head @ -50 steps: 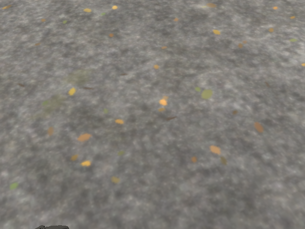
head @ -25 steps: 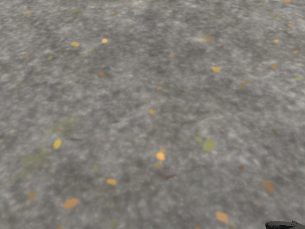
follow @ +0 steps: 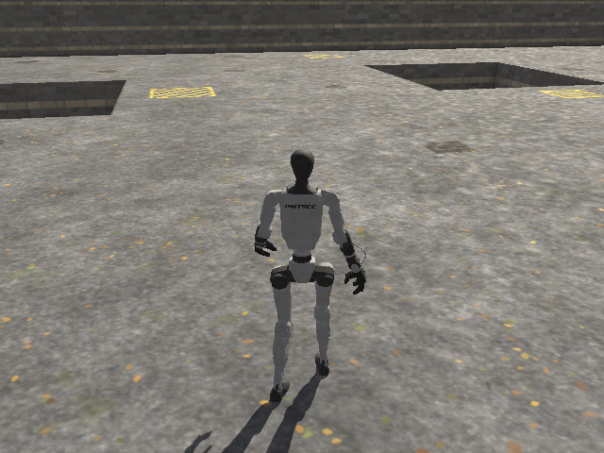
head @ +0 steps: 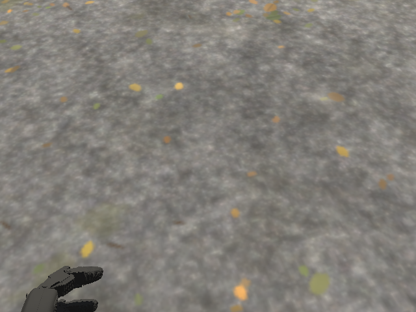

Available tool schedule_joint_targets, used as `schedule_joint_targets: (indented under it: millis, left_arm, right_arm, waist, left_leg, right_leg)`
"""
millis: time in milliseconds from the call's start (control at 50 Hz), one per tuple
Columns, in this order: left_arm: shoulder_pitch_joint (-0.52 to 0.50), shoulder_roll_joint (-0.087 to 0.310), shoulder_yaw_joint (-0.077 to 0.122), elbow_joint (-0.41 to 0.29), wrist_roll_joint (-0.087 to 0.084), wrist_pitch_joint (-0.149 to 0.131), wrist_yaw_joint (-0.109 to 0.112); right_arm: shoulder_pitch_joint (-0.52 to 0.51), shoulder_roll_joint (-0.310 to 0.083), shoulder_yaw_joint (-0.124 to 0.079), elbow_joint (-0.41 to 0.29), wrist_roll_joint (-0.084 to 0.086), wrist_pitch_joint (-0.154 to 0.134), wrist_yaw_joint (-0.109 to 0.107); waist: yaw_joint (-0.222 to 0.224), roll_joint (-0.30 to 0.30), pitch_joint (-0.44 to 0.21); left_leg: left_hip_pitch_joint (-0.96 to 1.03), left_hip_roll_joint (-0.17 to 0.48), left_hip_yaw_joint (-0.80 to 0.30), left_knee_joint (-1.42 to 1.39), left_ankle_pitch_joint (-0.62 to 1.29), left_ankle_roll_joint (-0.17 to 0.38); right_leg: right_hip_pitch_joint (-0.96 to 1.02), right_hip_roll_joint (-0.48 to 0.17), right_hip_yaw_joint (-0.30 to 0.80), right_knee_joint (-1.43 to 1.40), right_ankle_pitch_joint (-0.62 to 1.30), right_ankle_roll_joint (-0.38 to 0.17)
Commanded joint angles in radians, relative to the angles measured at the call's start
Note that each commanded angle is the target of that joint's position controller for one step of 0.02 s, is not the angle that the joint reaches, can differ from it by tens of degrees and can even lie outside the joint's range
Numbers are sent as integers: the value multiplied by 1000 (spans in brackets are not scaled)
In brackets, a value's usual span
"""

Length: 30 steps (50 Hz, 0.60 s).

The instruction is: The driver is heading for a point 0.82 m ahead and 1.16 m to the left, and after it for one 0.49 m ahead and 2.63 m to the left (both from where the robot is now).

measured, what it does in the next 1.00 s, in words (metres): walks ahead, turning left: left foot, then right foot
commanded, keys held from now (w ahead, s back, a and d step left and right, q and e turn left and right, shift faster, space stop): w+q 0.56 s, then q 0.44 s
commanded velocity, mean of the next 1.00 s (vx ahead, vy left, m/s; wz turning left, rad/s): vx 0.38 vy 0.00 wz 0.59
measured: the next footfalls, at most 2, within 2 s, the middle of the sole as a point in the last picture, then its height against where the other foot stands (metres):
left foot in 0.48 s outside the picture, level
right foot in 0.94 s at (167, 261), level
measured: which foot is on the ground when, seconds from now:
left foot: down 0.00-0.00, up 0.02-0.46, down 0.48-0.94, up 0.96-1.00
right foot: down 0.00-0.48, up 0.50-0.92, down 0.94-1.00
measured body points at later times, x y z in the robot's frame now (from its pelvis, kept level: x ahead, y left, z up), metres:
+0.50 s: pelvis +0.26 +0.05 -0.01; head +0.30 +0.07 +0.44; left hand +0.18 +0.35 -0.14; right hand +0.56 -0.10 -0.07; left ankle +0.35 +0.17 -0.73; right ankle +0.11 -0.12 -0.71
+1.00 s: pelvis +0.48 +0.12 +0.00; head +0.51 +0.13 +0.45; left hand +0.49 +0.44 -0.08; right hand +0.74 -0.06 -0.10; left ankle +0.34 +0.17 -0.69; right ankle +0.62 +0.09 -0.73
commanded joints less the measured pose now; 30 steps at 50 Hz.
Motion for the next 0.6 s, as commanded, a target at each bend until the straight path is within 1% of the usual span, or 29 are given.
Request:
schedule_joint_targets:
  millis: [20,40,60,80,100,120,140,160,200,220,260,280,340,380,400,420,440,460,480,500,520,540,560,580,600]
  left_arm:
    - [360,234,86,21,-8,8,8]
    - [309,161,66,9,-13,13,10]
    - [258,136,57,4,-7,20,12]
    - [221,115,48,12,-3,24,11]
    - [199,98,41,19,3,23,11]
    - [186,96,41,25,5,21,10]
    - [183,99,43,33,1,17,9]
    - [184,110,48,42,-2,12,8]
    - [188,138,57,61,-1,8,9]
    - [190,148,60,69,0,8,10]
    - [188,162,63,80,-2,13,11]
    - [194,170,64,87,-5,16,12]
    - [243,196,69,116,-15,28,15]
    - [268,215,74,132,-25,39,15]
    - [273,224,78,138,-31,46,16]
    - [271,238,82,139,-35,52,18]
    - [271,256,87,139,-39,59,22]
    - [266,268,90,137,-42,66,26]
    - [260,252,83,133,-42,70,31]
    - [291,189,58,114,-7,64,32]
    - [368,75,17,54,16,35,15]
    - [246,179,37,50,-21,6,1]
    - [172,199,41,20,-48,-9,-4]
    - [159,183,36,23,-33,-15,4]
    - [165,189,42,32,-6,-12,13]
  right_arm:
    - [75,-57,11,-115,10,-29,1]
    - [-3,-133,-11,-109,12,-25,2]
    - [-72,-141,-15,-120,3,-19,2]
    - [-112,-129,-18,-134,-6,-18,5]
    - [-120,-115,-21,-140,-6,-13,10]
    - [-112,-93,-18,-142,1,-8,16]
    - [-112,-71,-14,-146,4,-2,19]
    - [-126,-59,-11,-156,2,2,21]
    - [-164,-48,-7,-176,-4,3,23]
    - [-180,-46,-5,-181,-5,2,26]
    - [-220,-40,0,-187,-3,-6,38]
    - [-252,-35,3,-194,-2,-10,44]
    - [-354,-23,10,-228,-1,-17,62]
    - [-396,-30,9,-253,1,-15,73]
    - [-405,-38,5,-263,0,-14,77]
    - [-395,-52,-2,-269,-3,-12,79]
    - [-362,-72,-13,-268,-7,-8,79]
    - [-272,-104,-32,-251,-9,-4,76]
    - [-104,-155,-63,-207,-5,2,65]
    - [42,-241,-92,-177,1,13,42]
    - [-16,-322,-90,-201,3,-1,44]
    - [14,-224,-66,-215,-1,-15,50]
    - [-19,-186,-52,-201,-8,-27,52]
    - [-89,-171,-45,-208,-10,-33,50]
    - [-158,-150,-39,-221,-19,-33,48]
  waist:
    - [155,-301,-339]
    - [170,-181,-188]
    - [163,-108,-92]
    - [144,-90,-22]
    - [121,-112,6]
    - [106,-132,18]
    - [100,-136,20]
    - [97,-128,26]
    - [97,-101,32]
    - [100,-91,29]
    - [113,-79,32]
    - [125,-74,38]
    - [163,-62,61]
    - [169,-67,76]
    - [162,-71,76]
    - [145,-83,61]
    - [118,-104,28]
    - [60,-110,-28]
    - [-31,-84,-114]
    - [-74,62,-212]
    - [52,270,-327]
    - [-40,133,-365]
    - [-34,104,-214]
    - [15,18,-124]
    - [58,2,-73]
  left_leg:
    - [-633,44,68,591,-140,-33]
    - [-688,97,63,662,-59,-41]
    - [-676,129,102,663,19,-49]
    - [-660,155,114,624,72,-54]
    - [-626,183,119,595,107,-54]
    - [-593,197,132,577,126,-55]
    - [-584,205,145,563,140,-59]
    - [-592,212,150,540,163,-65]
    - [-621,222,150,469,229,-77]
    - [-626,225,152,426,277,-80]
    - [-606,219,172,310,389,-74]
    - [-588,213,189,249,440,-69]
    - [-562,194,238,117,494,-48]
    - [-566,184,258,66,450,-26]
    - [-556,171,274,47,406,-11]
    - [-515,145,300,33,353,9]
    - [-447,109,331,30,298,30]
    - [-321,66,356,11,272,58]
    - [-74,29,354,-46,336,96]
    - [239,185,107,-52,363,162]
    - [496,411,-488,-192,141,351]
    - [503,421,-543,-286,50,330]
    - [390,392,-402,-301,121,288]
    - [234,350,-285,-295,313,259]
    - [102,318,-188,-289,542,239]
  right_leg:
    - [840,-474,726,-128,-339,-264]
    - [709,-432,608,-153,-409,-221]
    - [581,-388,468,-171,-320,-187]
    - [472,-346,368,-203,-218,-177]
    - [400,-316,291,-230,-151,-166]
    - [349,-295,232,-258,-116,-162]
    - [325,-289,186,-280,-81,-169]
    - [313,-292,148,-299,-45,-180]
    - [321,-302,85,-319,36,-195]
    - [334,-301,49,-321,76,-194]
    - [349,-281,-33,-319,130,-177]
    - [354,-273,-69,-318,143,-167]
    - [404,-284,-129,-309,159,-147]
    - [467,-306,-152,-285,203,-133]
    - [497,-315,-167,-257,273,-124]
    - [519,-318,-187,-207,418,-113]
    - [535,-317,-207,-128,598,-102]
    - [526,-306,-231,13,737,-87]
    - [428,-273,-260,225,724,-56]
    - [158,-223,-264,548,307,-12]
    - [-239,-12,-116,851,-537,34]
    - [-336,-46,48,920,-507,19]
    - [-394,-83,32,885,-409,2]
    - [-347,-119,27,804,-334,3]
    - [-276,-142,22,733,-301,18]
